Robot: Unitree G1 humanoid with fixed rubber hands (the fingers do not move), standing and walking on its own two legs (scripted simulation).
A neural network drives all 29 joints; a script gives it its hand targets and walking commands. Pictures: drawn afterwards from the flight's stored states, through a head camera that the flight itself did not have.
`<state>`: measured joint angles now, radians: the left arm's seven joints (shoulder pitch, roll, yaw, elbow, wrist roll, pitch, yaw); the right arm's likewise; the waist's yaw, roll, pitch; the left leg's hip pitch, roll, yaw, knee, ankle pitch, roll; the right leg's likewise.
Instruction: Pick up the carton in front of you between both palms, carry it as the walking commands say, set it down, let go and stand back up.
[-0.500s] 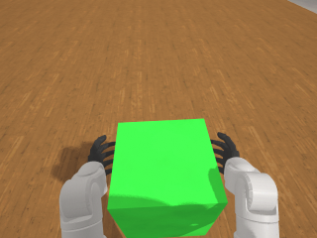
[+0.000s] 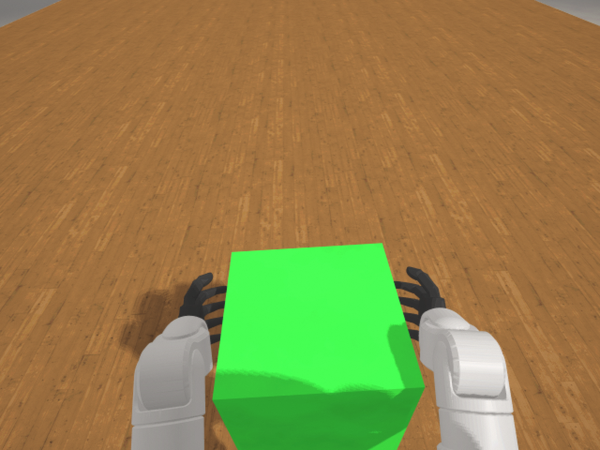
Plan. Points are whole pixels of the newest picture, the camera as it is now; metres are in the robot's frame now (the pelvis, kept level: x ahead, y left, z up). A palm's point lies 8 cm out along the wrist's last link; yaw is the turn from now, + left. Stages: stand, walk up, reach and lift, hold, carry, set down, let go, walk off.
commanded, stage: carry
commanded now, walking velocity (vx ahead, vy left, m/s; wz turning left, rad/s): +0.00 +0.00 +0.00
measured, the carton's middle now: (313, 358) +0.25 +0.00 -0.01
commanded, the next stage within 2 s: hold in 1.22 s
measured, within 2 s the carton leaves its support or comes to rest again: neither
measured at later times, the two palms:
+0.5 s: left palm (206, 334) +0.27 +0.15 +0.04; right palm (425, 328) +0.27 -0.15 +0.04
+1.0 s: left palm (202, 343) +0.25 +0.15 +0.05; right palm (428, 336) +0.25 -0.15 +0.05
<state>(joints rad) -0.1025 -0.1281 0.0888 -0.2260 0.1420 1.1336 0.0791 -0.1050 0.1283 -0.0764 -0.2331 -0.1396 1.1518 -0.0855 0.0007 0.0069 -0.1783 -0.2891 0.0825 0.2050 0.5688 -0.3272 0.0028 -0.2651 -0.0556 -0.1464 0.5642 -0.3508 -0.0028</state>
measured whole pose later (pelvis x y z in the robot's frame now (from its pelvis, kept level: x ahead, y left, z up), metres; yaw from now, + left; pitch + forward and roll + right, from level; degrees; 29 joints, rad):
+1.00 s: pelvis -0.04 +0.00 +0.00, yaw +0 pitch +2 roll +0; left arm -0.23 -0.15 0.19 0.20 0.25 0.73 0.03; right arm -0.23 0.14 -0.17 0.20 -0.25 0.73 -0.03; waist 0.00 0.00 -0.12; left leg -0.30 0.08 0.20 0.51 -0.24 0.01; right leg -0.28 -0.05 -0.16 0.52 -0.27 -0.02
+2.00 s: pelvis -0.07 +0.01 +0.00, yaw -2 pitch -7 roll +0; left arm -0.54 -0.22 0.51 0.53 0.45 0.59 -0.01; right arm -0.54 0.19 -0.50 0.56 -0.45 0.58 0.04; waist 0.00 0.00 0.07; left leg -0.20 -0.04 -0.04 0.55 -0.24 0.02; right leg -0.19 0.03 0.06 0.56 -0.26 -0.01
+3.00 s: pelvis -0.11 +0.00 -0.23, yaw -1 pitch +44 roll +2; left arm -0.83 -0.10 0.46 0.61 0.16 0.18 0.13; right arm -0.93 -0.06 -0.33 0.77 -0.17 0.19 -0.04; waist 0.01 0.01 -0.16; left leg -1.88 -0.11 -0.06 1.60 -0.49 -0.05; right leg -1.88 0.11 0.06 1.63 -0.52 0.01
